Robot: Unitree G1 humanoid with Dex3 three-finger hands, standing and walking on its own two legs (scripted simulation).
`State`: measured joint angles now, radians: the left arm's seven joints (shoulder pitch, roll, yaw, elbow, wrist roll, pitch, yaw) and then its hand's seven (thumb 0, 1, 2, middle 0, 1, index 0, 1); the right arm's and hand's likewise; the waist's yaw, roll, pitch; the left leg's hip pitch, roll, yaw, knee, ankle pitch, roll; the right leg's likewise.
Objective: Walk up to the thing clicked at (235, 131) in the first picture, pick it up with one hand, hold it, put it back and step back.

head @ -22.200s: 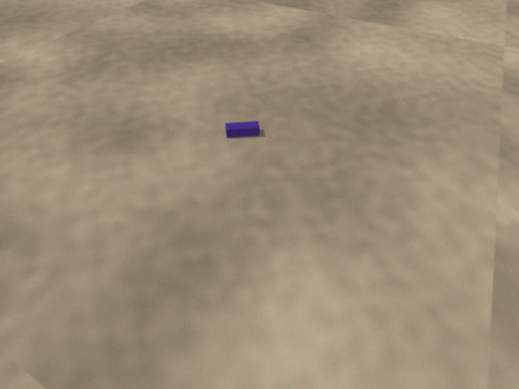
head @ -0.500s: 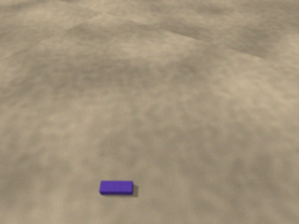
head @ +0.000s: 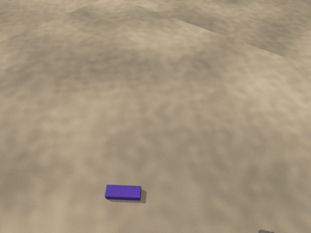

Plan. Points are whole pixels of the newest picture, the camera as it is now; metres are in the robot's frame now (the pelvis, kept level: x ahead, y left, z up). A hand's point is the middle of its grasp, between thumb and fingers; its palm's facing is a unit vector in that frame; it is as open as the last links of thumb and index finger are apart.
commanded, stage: walk up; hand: left
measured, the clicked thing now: (123, 192) +0.42 +0.20 -0.74
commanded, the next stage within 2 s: stand in 0.84 s
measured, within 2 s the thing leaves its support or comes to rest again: neither
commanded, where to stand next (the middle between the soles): +0.04 -0.04 m, yaw -1 degrees
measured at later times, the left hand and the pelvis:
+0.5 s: hand out of the picture +0.09 +0.23 -0.15, palm faces -0.05 -0.94 -0.33, open 7.3 cm; pelvis -0.01 -0.02 +0.01, yaw -1 degrees
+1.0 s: hand out of the picture +0.08 +0.23 -0.15, palm faces -0.06 -0.94 -0.32, open 7.3 cm; pelvis -0.01 -0.02 +0.01, yaw -2 degrees
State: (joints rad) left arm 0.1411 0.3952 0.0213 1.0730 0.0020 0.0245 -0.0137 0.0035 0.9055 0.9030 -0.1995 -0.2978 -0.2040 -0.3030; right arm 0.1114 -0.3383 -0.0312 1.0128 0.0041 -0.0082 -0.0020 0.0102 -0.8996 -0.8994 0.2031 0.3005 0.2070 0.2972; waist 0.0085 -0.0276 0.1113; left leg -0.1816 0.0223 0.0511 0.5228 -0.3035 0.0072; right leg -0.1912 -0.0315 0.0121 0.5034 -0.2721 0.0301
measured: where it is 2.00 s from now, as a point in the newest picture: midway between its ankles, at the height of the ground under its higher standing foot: outside the picture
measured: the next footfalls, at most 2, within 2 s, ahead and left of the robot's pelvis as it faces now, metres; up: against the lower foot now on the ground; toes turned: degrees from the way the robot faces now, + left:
none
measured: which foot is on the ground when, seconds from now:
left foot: down 0.00-1.00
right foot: down 0.00-1.00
